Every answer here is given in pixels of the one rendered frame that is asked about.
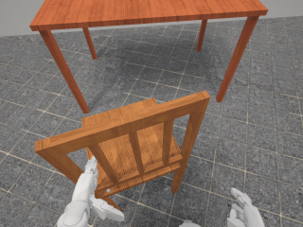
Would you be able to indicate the right robot shin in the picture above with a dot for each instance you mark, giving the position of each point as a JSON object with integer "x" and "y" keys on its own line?
{"x": 187, "y": 221}

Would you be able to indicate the table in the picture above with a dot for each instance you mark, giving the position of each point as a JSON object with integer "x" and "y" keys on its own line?
{"x": 68, "y": 14}

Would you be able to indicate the right robot hand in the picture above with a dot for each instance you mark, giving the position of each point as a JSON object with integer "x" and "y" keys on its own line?
{"x": 248, "y": 217}

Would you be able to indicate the left robot forearm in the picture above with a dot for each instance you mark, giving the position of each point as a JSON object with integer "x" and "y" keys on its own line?
{"x": 76, "y": 214}

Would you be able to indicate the chair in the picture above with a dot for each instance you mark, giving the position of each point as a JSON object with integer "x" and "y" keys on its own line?
{"x": 133, "y": 144}

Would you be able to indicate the left robot hand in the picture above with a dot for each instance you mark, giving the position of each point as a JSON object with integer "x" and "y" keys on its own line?
{"x": 86, "y": 186}

